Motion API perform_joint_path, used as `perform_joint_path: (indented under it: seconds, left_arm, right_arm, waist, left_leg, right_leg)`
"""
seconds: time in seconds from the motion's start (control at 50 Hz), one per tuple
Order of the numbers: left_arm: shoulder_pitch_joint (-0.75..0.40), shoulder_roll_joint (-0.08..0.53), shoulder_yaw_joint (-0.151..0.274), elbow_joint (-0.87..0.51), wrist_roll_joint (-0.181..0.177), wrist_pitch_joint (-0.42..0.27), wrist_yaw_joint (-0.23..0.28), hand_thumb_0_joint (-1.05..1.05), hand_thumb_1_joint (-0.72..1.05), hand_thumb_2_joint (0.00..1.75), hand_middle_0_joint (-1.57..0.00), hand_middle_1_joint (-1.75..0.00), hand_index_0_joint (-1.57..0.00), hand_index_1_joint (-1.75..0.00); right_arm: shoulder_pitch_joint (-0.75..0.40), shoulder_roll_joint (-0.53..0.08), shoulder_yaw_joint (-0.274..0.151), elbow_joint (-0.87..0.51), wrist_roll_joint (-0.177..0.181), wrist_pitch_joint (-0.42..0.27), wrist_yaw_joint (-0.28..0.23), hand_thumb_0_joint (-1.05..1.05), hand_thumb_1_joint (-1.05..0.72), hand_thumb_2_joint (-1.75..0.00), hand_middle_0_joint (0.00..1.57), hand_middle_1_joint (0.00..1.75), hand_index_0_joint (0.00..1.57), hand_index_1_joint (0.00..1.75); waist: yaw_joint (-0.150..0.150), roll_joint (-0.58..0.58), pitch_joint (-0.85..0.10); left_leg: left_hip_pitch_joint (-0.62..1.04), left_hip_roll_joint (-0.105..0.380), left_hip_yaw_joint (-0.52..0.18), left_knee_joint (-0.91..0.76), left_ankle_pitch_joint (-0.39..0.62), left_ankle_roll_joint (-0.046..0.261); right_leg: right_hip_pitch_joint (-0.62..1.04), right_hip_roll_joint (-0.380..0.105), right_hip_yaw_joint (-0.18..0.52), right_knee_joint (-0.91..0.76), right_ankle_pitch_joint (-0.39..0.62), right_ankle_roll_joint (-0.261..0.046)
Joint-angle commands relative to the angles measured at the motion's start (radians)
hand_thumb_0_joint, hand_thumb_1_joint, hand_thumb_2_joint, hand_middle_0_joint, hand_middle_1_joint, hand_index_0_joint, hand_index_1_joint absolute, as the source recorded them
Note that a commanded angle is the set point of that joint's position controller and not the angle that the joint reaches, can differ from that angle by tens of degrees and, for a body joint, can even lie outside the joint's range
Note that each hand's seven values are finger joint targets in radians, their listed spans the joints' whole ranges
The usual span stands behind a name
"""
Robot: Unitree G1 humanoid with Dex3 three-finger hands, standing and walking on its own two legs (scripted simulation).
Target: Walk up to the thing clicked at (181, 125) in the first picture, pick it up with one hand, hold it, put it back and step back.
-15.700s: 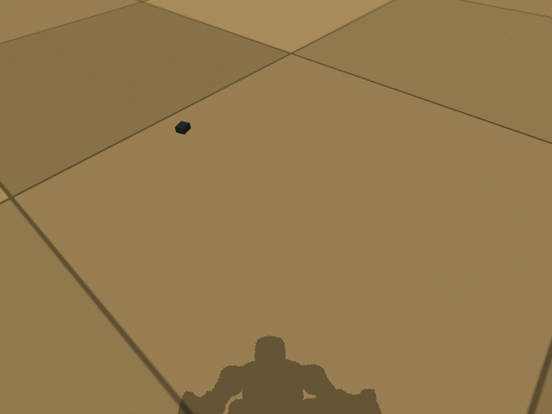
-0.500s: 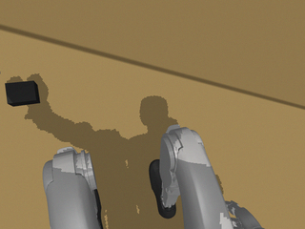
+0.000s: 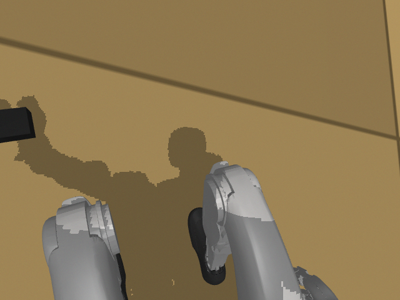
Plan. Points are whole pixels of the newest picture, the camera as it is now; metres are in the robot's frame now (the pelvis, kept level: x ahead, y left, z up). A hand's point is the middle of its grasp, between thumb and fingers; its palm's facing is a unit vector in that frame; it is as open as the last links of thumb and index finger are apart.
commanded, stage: rise first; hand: left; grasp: from above
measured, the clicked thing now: (11, 125) +0.50 +0.32 -0.30
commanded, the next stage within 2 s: none
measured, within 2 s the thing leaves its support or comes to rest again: neither
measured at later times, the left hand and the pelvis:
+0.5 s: hand out of the picture +0.46 +0.35 -0.19, palm faces -0.45 -0.09 -0.89, open 13.9 cm; pelvis +0.00 +0.00 +0.00, yaw -1 degrees
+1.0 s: hand out of the picture +0.46 +0.35 -0.19, palm faces -0.45 -0.08 -0.89, open 14.1 cm; pelvis +0.00 +0.00 +0.00, yaw -1 degrees
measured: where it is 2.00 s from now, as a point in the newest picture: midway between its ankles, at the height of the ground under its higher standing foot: (165, 277)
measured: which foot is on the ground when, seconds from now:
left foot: down 0.00-1.00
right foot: down 0.00-1.00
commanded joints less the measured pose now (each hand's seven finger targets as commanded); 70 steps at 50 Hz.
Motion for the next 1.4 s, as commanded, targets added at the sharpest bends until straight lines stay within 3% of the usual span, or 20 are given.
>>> perform_joint_path:
  seconds: [0.0, 0.28, 0.42, 0.46, 0.5, 0.56, 0.68, 0.78, 0.82, 0.96, 1.04, 1.12, 1.14, 1.28, 1.3, 1.38]
  left_arm:
    - [-0.296, 0.289, 0.037, -0.151, -0.018, 0.002, 0.053, 0.00, -0.47, 0.95, -0.16, -0.89, -0.15, -0.90]
    - [-0.271, 0.289, 0.030, -0.118, -0.016, 0.021, 0.063, 0.00, -0.51, 0.99, -0.13, -0.92, -0.11, -0.93]
    - [-0.290, 0.324, 0.044, -0.110, -0.027, 0.006, 0.063, 0.00, -0.50, 0.99, -0.12, -0.92, -0.11, -0.93]
    - [-0.276, 0.329, 0.053, -0.112, -0.031, 0.002, 0.067, 0.00, -0.50, 0.99, -0.12, -0.92, -0.11, -0.93]
    - [-0.276, 0.312, 0.033, -0.086, -0.021, 0.001, 0.063, 0.00, -0.51, 1.00, -0.12, -0.93, -0.11, -0.94]
    - [-0.286, 0.335, 0.043, -0.113, -0.023, 0.002, 0.069, 0.00, -0.53, 1.01, -0.11, -0.94, -0.09, -0.95]
    - [-0.297, 0.309, 0.024, -0.099, -0.018, 0.013, 0.067, 0.00, -0.54, 1.01, -0.10, -0.94, -0.08, -0.96]
    - [-0.274, 0.313, 0.024, -0.112, -0.021, 0.028, 0.055, 0.00, -0.54, 1.02, -0.10, -0.95, -0.08, -0.97]
    - [-0.297, 0.313, 0.022, -0.122, -0.030, 0.029, 0.049, 0.00, -0.53, 1.01, -0.10, -0.95, -0.09, -0.96]
    - [-0.297, 0.309, 0.026, -0.188, -0.040, 0.022, 0.033, 0.00, -0.54, 1.01, -0.11, -0.94, -0.09, -0.95]
    - [-0.290, 0.275, 0.004, -0.159, -0.034, 0.020, 0.023, 0.00, -0.55, 1.03, -0.10, -0.94, -0.08, -0.96]
    - [-0.301, 0.277, 0.005, -0.162, -0.032, 0.021, 0.021, 0.00, -0.54, 1.02, -0.12, -0.92, -0.09, -0.94]
    - [-0.310, 0.274, 0.001, -0.150, -0.028, 0.020, 0.018, 0.00, -0.54, 1.03, -0.11, -0.92, -0.09, -0.94]
    - [-0.297, 0.318, 0.023, -0.140, -0.026, 0.007, 0.015, 0.00, -0.51, 1.00, -0.13, -0.92, -0.11, -0.94]
    - [-0.288, 0.324, 0.023, -0.140, -0.024, 0.010, 0.014, 0.00, -0.50, 0.99, -0.13, -0.93, -0.11, -0.94]
    - [-0.304, 0.311, 0.022, -0.164, -0.030, 0.012, 0.018, 0.00, -0.51, 1.00, -0.13, -0.92, -0.11, -0.93]
  right_arm:
    - [0.214, -0.277, -0.083, 0.011, 0.002, -0.007, -0.008, 0.00, -0.90, -0.90, 0.20, 0.30, 0.20, 0.30]
    - [0.216, -0.291, -0.072, 0.007, 0.004, -0.025, 0.002, 0.00, -0.91, -0.90, 0.20, 0.30, 0.20, 0.30]
    - [0.210, -0.297, -0.062, -0.002, 0.001, -0.031, 0.003, 0.00, -0.90, -0.90, 0.20, 0.30, 0.20, 0.30]
    - [0.204, -0.295, -0.062, -0.002, 0.000, -0.031, 0.003, 0.00, -0.90, -0.90, 0.20, 0.30, 0.20, 0.30]
    - [0.208, -0.291, -0.056, -0.001, -0.004, -0.033, 0.002, 0.00, -0.90, -0.90, 0.20, 0.30, 0.20, 0.30]
    - [0.207, -0.294, -0.058, 0.000, 0.000, -0.033, 0.000, 0.00, -0.90, -0.90, 0.20, 0.30, 0.20, 0.30]
    - [0.215, -0.297, -0.055, 0.002, -0.001, -0.035, 0.002, 0.00, -0.90, -0.90, 0.20, 0.30, 0.20, 0.30]
    - [0.212, -0.295, -0.057, 0.002, 0.003, -0.035, 0.003, 0.00, -0.90, -0.90, 0.20, 0.30, 0.20, 0.30]
    - [0.216, -0.299, -0.059, -0.006, 0.008, -0.033, 0.004, 0.00, -0.90, -0.90, 0.20, 0.30, 0.20, 0.30]
    - [0.215, -0.300, -0.064, -0.015, 0.013, -0.025, 0.004, 0.00, -0.90, -0.90, 0.20, 0.30, 0.20, 0.30]
    - [0.222, -0.296, -0.068, -0.014, 0.017, -0.023, 0.005, 0.00, -0.90, -0.90, 0.20, 0.30, 0.20, 0.30]
    - [0.227, -0.294, -0.065, -0.016, 0.016, -0.024, 0.007, 0.00, -0.90, -0.90, 0.20, 0.30, 0.20, 0.30]
    - [0.232, -0.299, -0.064, -0.016, 0.016, -0.025, 0.008, 0.00, -0.90, -0.90, 0.20, 0.30, 0.20, 0.30]
    - [0.226, -0.309, -0.057, -0.030, 0.012, -0.025, 0.004, 0.00, -0.90, -0.90, 0.20, 0.30, 0.20, 0.30]
    - [0.224, -0.301, -0.054, -0.028, 0.016, -0.026, 0.002, 0.00, -0.90, -0.90, 0.20, 0.30, 0.20, 0.30]
    - [0.223, -0.299, -0.062, -0.034, 0.016, -0.025, 0.002, 0.00, -0.90, -0.90, 0.20, 0.30, 0.20, 0.30]
  waist:
    - [-0.020, 0.387, -0.664]
    - [-0.034, 0.441, -0.654]
    - [-0.042, 0.400, -0.637]
    - [-0.029, 0.416, -0.644]
    - [-0.042, 0.400, -0.625]
    - [-0.037, 0.395, -0.661]
    - [-0.052, 0.413, -0.636]
    - [-0.032, 0.433, -0.649]
    - [-0.042, 0.439, -0.637]
    - [-0.029, 0.474, -0.667]
    - [-0.049, 0.441, -0.641]
    - [-0.042, 0.447, -0.628]
    - [-0.061, 0.417, -0.613]
    - [-0.041, 0.410, -0.622]
    - [-0.027, 0.422, -0.634]
    - [-0.037, 0.431, -0.667]
  left_leg:
    - [0.547, -0.011, 0.084, -0.262, 0.209, 0.014]
    - [0.597, -0.004, 0.061, -0.265, 0.267, 0.002]
    - [0.530, -0.006, 0.071, -0.246, 0.219, 0.010]
    - [0.538, -0.006, 0.076, -0.254, 0.213, 0.009]
    - [0.527, -0.007, 0.078, -0.246, 0.194, 0.010]
    - [0.523, -0.005, 0.079, -0.235, 0.209, 0.013]
    - [0.542, -0.004, 0.069, -0.245, 0.236, 0.007]
    - [0.561, -0.003, 0.069, -0.252, 0.250, 0.005]
    - [0.551, -0.003, 0.060, -0.264, 0.239, 0.002]
    - [0.602, -0.002, 0.048, -0.283, 0.248, -0.005]
    - [0.572, -0.003, 0.053, -0.272, 0.228, 0.000]
    - [0.571, -0.004, 0.062, -0.274, 0.226, 0.001]
    - [0.553, -0.004, 0.058, -0.265, 0.224, 0.003]
    - [0.533, -0.009, 0.066, -0.268, 0.201, 0.005]
    - [0.546, -0.009, 0.069, -0.271, 0.196, 0.005]
    - [0.567, -0.004, 0.065, -0.268, 0.212, 0.004]
  right_leg:
    - [0.298, 0.036, -0.086, -0.204, 0.202, -0.081]
    - [0.275, 0.033, -0.100, -0.175, 0.244, -0.078]
    - [0.306, 0.038, -0.098, -0.192, 0.218, -0.080]
    - [0.307, 0.038, -0.098, -0.190, 0.209, -0.079]
    - [0.301, 0.041, -0.095, -0.199, 0.199, -0.081]
    - [0.330, 0.043, -0.094, -0.202, 0.215, -0.080]
    - [0.299, 0.041, -0.103, -0.190, 0.231, -0.079]
    - [0.303, 0.040, -0.100, -0.188, 0.241, -0.081]
    - [0.291, 0.037, -0.104, -0.185, 0.231, -0.084]
    - [0.275, 0.032, -0.106, -0.178, 0.231, -0.082]
    - [0.268, 0.034, -0.105, -0.189, 0.221, -0.084]
    - [0.272, 0.034, -0.102, -0.199, 0.219, -0.084]
    - [0.270, 0.036, -0.106, -0.198, 0.220, -0.086]
    - [0.294, 0.034, -0.106, -0.210, 0.194, -0.084]
    - [0.294, 0.035, -0.097, -0.208, 0.191, -0.087]
    - [0.292, 0.035, -0.101, -0.202, 0.210, -0.086]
